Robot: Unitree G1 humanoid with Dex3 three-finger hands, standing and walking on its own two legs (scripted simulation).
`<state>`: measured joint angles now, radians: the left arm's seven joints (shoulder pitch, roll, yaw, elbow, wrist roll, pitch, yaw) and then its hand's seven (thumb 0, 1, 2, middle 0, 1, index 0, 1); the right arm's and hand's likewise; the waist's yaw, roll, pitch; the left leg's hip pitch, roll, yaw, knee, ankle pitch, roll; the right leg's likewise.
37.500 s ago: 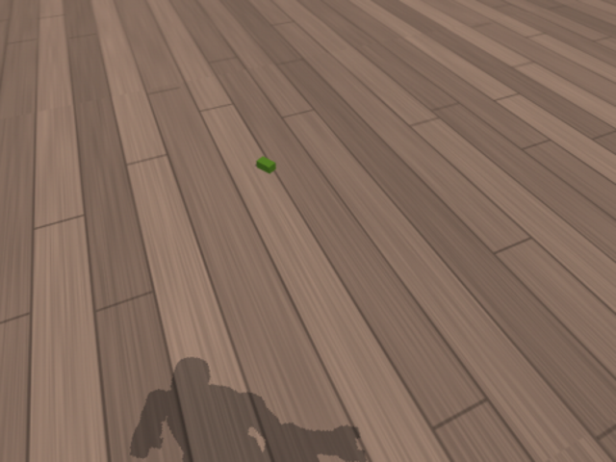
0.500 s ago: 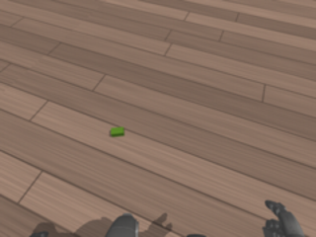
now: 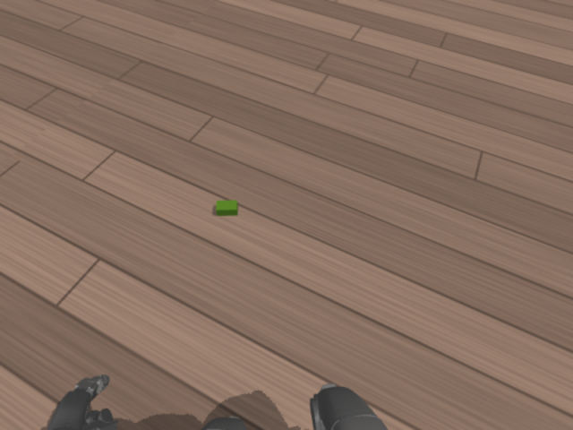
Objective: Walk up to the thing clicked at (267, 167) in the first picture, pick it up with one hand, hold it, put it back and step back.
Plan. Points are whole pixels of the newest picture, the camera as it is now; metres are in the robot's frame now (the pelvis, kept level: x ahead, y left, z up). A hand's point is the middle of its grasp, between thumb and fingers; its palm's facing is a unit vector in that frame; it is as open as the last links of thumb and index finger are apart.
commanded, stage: step back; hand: left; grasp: from above
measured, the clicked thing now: (227, 208) +0.97 +0.23 -0.74
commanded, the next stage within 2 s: stand in 1.40 s
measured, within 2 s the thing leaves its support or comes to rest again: neither
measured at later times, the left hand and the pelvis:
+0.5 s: hand out of the picture -0.09 +0.25 -0.12, palm faces +0.00 -0.89 -0.47, open 7.4 cm; pelvis -0.15 -0.03 +0.00, yaw +0 degrees
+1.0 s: hand out of the picture -0.10 +0.22 -0.13, palm faces +0.04 -0.92 -0.39, open 7.4 cm; pelvis -0.14 -0.04 +0.01, yaw +1 degrees
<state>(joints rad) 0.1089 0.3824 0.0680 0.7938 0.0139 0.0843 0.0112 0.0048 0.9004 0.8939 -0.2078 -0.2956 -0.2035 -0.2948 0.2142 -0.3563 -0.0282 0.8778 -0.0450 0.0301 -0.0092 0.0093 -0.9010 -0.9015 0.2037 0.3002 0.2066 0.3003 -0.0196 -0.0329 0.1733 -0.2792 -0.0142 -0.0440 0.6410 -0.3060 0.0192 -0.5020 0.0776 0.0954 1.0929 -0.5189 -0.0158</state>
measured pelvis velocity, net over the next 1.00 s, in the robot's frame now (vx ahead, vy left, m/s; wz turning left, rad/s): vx -0.14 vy -0.04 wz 0.02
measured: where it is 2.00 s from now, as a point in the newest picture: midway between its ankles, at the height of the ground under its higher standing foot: outside the picture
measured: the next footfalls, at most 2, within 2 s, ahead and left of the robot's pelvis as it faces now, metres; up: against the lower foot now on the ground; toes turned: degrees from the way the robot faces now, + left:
right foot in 0.22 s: -0.08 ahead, -0.14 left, +0.00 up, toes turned -1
left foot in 0.56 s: -0.13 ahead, +0.11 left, +0.00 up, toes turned -2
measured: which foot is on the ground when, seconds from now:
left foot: down 0.00-0.24, up 0.26-0.54, down 0.56-0.82, up 0.84-1.00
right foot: up 0.00-0.20, down 0.22-1.00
